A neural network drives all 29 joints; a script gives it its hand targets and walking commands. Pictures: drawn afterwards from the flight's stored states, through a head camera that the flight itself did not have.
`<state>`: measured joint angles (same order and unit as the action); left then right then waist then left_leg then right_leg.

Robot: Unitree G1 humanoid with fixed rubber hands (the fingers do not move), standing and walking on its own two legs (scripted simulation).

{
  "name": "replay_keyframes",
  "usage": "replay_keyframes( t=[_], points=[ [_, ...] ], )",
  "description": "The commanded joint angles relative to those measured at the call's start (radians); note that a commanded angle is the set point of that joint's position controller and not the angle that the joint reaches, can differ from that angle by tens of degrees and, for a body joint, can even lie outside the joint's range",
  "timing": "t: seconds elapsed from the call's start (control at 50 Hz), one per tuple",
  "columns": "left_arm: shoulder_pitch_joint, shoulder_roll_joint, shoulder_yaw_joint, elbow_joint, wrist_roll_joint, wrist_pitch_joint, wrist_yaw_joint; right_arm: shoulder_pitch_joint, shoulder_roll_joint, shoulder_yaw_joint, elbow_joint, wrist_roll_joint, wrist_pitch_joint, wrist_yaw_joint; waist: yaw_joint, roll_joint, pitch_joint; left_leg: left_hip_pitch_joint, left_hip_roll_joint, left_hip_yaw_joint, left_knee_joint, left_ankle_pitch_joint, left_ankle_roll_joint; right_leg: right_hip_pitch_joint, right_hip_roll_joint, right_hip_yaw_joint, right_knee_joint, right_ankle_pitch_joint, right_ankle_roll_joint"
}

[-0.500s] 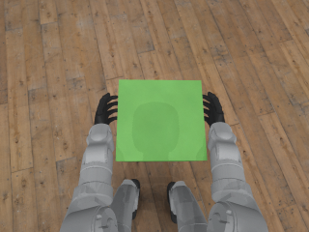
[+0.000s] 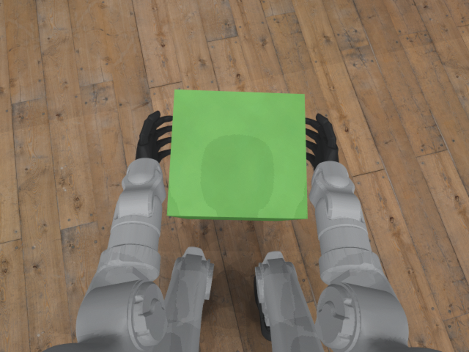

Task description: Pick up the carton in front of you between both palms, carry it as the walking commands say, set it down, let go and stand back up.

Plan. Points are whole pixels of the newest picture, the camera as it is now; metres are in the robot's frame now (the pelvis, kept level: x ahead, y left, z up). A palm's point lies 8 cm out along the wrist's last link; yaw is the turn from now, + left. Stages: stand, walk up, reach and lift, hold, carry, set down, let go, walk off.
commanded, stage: set down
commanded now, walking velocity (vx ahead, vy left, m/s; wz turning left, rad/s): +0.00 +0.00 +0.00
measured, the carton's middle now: (235, 168) +0.43 +0.01 -0.16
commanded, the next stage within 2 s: none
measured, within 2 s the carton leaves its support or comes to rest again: rests again in 1.38 s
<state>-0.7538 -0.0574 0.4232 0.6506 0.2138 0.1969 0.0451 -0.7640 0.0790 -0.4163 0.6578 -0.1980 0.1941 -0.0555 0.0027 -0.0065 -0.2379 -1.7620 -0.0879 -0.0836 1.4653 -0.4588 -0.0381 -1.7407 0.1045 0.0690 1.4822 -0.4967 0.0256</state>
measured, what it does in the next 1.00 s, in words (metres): lowers itself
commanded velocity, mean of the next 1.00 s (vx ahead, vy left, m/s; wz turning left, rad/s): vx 0.00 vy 0.00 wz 0.00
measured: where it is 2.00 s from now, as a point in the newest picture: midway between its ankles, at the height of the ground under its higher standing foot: (230, 313)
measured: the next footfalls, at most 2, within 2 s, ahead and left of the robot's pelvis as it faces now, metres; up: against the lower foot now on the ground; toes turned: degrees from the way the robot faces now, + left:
none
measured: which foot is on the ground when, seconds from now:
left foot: down 0.00-1.00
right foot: down 0.00-1.00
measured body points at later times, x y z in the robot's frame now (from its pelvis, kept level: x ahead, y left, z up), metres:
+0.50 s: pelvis -0.03 +0.01 -0.13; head +0.27 +0.02 +0.20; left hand +0.47 +0.17 -0.26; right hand +0.47 -0.14 -0.25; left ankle +0.08 +0.13 -0.54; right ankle +0.07 -0.12 -0.54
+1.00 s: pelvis -0.03 +0.00 -0.19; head +0.30 +0.01 +0.11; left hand +0.48 +0.17 -0.35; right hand +0.48 -0.14 -0.35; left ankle +0.08 +0.12 -0.54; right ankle +0.07 -0.12 -0.54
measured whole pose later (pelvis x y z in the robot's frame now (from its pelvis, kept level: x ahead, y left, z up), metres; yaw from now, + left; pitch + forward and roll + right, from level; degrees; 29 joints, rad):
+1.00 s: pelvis -0.03 +0.00 -0.19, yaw -1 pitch +42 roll +0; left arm -1.19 0.17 0.28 0.96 0.00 0.13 0.12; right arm -1.17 -0.12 -0.28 0.91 0.01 0.13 -0.16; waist 0.02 -0.01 0.11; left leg -2.30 -0.12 -0.06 2.14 -0.57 -0.07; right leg -2.28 0.17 0.05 2.15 -0.60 0.08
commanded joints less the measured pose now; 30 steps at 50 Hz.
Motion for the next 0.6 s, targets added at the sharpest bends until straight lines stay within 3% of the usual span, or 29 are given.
replay_keyframes(
  t=[0.0,0.26,0.58],
  points=[
    [-0.551,-0.869,-0.523,0.039,-0.097,-0.029,-0.177,-0.538,0.875,0.525,0.039,0.089,-0.032,0.155,0.003,-0.001,-0.827,0.434,-0.090,0.104,-0.039,0.274,0.000,0.390,0.076,-0.071,-0.081,0.289,0.016],
    [-0.758,-0.806,-0.538,0.056,-0.148,-0.032,-0.133,-0.751,0.801,0.520,0.042,0.146,-0.038,0.123,0.013,0.018,-0.896,0.325,-0.088,0.126,0.155,0.186,-0.011,0.192,0.091,-0.116,0.134,0.171,0.021],
    [-0.942,-0.712,-0.501,0.143,-0.189,-0.044,-0.139,-0.935,0.717,0.456,0.131,0.167,-0.047,0.135,0.012,0.032,-0.855,0.170,-0.071,0.144,0.362,0.181,-0.010,-0.004,0.079,-0.148,0.354,0.153,0.015]
  ],
)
